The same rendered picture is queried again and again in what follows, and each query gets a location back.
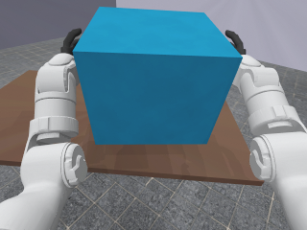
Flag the right robot forearm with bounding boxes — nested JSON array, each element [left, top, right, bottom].
[[232, 55, 307, 136]]

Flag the robot left upper arm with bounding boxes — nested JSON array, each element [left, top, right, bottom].
[[0, 142, 88, 230]]

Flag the carton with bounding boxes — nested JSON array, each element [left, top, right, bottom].
[[72, 7, 243, 145]]

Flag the left robot forearm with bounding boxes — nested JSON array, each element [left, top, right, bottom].
[[20, 53, 80, 185]]

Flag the robot right upper arm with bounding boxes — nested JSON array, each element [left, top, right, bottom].
[[249, 131, 307, 230]]

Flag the left robot hand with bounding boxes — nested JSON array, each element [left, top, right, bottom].
[[60, 28, 82, 56]]

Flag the table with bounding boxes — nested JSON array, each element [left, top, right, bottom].
[[0, 70, 265, 186]]

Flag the right robot hand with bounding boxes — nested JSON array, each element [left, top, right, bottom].
[[225, 30, 247, 55]]

